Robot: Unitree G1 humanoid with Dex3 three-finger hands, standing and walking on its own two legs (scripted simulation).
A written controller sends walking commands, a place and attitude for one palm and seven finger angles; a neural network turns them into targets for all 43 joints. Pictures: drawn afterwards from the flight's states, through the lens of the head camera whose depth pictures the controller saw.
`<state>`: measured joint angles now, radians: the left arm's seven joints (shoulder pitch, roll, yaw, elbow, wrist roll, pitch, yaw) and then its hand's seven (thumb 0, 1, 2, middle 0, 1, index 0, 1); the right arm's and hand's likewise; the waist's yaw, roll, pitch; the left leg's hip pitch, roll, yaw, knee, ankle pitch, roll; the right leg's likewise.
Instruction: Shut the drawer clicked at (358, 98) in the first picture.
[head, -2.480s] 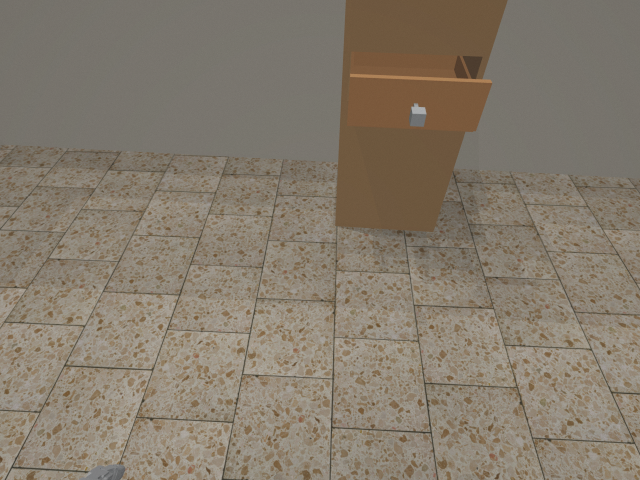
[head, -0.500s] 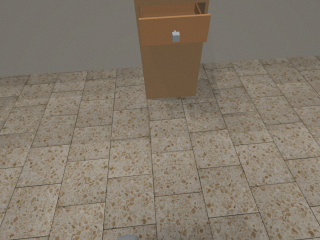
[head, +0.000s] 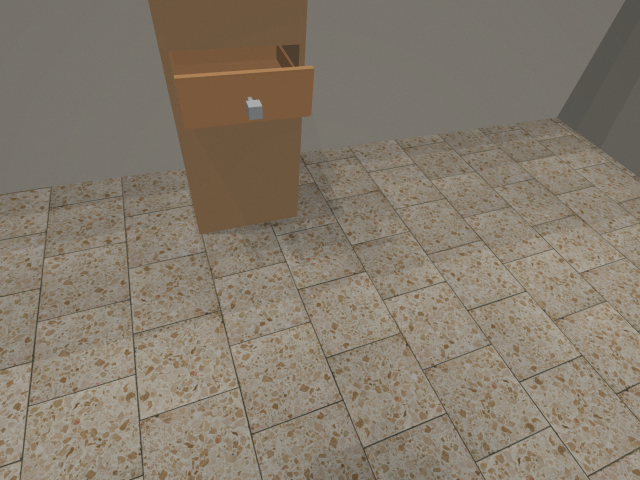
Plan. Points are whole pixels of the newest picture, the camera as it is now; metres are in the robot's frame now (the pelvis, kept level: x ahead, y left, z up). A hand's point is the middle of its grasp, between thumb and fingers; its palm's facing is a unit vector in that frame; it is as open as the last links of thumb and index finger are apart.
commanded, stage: walk to a spot facing it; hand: left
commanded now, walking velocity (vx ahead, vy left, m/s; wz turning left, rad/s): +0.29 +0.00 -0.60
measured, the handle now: (252, 106) +1.05 +0.27 -0.09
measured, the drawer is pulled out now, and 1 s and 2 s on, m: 0.16 0.16 0.16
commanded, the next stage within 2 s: turn to face it in 1.18 s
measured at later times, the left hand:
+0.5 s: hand (301, 363) +0.35 +0.05 -0.18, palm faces -0.37 -0.91 -0.18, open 7.3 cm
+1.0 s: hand (286, 320) +0.43 +0.09 -0.19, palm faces -0.40 -0.91 -0.15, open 7.4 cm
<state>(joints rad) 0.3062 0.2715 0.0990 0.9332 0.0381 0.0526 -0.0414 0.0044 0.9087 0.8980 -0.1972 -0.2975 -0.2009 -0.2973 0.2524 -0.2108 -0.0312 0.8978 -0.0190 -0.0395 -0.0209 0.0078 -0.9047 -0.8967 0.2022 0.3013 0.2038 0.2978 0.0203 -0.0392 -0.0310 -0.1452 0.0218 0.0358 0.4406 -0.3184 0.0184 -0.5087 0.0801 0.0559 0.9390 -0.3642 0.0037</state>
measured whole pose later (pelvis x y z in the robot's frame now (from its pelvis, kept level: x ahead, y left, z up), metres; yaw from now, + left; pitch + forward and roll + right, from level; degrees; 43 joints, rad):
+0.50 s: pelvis +0.16 -0.08 -0.03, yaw -18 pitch -1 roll -1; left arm 0.10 0.22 0.04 0.90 0.02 -0.02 -0.02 0.00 0.91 0.90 -0.20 -0.30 -0.20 -0.30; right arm 0.41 -0.17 -0.04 1.05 -0.02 -0.01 -0.02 0.01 -0.91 -0.90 0.20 0.30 0.20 0.30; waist -0.07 -0.01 0.13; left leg -0.41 0.17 0.05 1.32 -0.38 -0.03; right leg -0.40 0.06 -0.13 0.64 -0.23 -0.11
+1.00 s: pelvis +0.38 -0.10 +0.00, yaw -30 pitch -1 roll -1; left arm 0.39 0.21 0.08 1.07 0.03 0.01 -0.03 0.00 0.91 0.90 -0.20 -0.30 -0.20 -0.30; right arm 0.18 -0.14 -0.02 0.92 -0.03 -0.09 -0.01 0.01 -0.91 -0.90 0.20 0.30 0.20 0.30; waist 0.05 -0.05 0.01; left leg -0.22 0.07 0.19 0.51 -0.28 0.03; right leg -0.44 -0.01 -0.02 1.18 -0.36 -0.02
